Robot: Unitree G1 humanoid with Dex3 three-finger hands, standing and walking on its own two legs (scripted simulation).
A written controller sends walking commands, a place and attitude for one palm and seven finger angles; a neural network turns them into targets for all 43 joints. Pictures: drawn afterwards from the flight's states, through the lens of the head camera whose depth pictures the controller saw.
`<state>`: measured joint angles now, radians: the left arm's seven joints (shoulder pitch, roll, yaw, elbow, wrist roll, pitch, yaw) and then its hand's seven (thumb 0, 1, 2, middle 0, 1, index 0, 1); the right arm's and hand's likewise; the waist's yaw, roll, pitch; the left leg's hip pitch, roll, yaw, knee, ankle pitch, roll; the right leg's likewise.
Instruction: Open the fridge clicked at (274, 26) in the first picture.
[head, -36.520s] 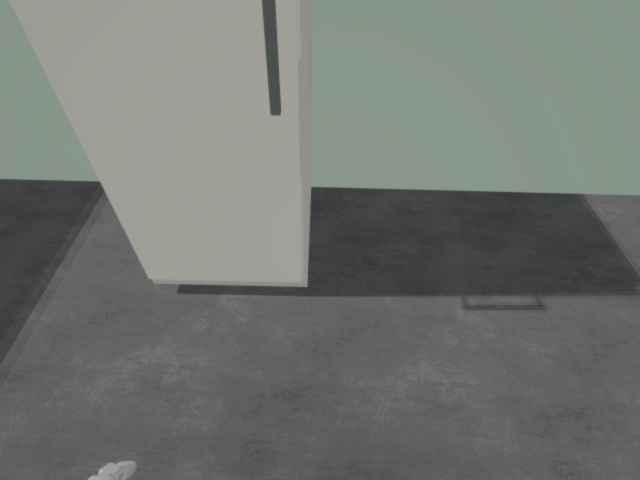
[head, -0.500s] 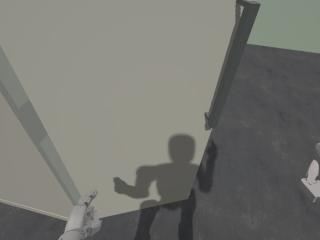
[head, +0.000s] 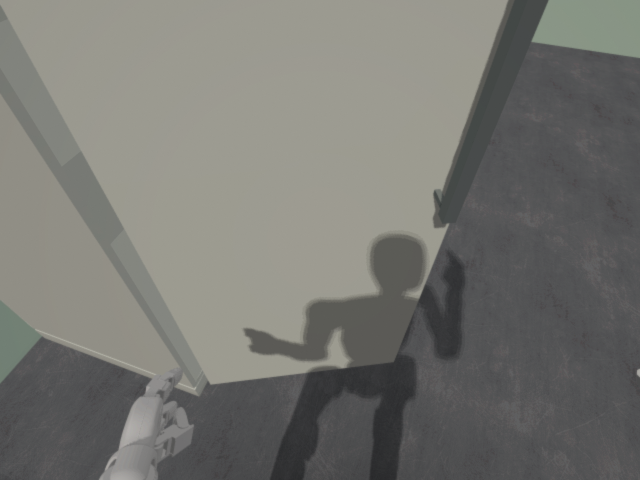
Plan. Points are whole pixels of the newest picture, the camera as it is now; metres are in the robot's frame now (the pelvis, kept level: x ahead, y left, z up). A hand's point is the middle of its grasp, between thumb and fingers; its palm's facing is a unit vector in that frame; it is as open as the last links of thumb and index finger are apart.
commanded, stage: step back with the hand held close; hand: right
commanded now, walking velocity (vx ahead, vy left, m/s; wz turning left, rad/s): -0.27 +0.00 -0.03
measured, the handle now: (478, 108) +0.52 -0.17 +0.21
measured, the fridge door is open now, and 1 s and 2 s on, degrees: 64 64 64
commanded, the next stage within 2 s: stop stepping back and stand still in 0.58 s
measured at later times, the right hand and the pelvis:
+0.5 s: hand out of the picture +0.07 -0.31 +0.18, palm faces +0.57 +0.73 -0.37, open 7.4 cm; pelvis -0.11 -0.02 -0.01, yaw -8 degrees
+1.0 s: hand out of the picture -0.05 -0.33 +0.17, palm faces +0.49 +0.80 -0.35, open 7.5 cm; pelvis -0.24 -0.05 +0.01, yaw -5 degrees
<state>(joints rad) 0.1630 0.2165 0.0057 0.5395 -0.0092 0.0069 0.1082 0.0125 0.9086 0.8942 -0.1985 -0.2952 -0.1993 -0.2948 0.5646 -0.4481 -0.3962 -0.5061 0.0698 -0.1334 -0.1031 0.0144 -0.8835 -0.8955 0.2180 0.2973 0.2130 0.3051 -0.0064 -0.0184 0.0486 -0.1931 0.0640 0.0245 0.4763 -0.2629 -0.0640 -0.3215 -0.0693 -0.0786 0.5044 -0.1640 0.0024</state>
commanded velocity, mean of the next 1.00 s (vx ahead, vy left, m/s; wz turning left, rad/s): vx -0.12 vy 0.04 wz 0.06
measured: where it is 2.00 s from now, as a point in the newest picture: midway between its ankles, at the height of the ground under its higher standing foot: outside the picture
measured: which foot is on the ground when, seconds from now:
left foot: down 0.00-0.42, up 0.44-0.58, down 0.60-0.82, up 0.84-1.00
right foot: down 0.00-0.60, up 0.62-0.78, down 0.80-1.00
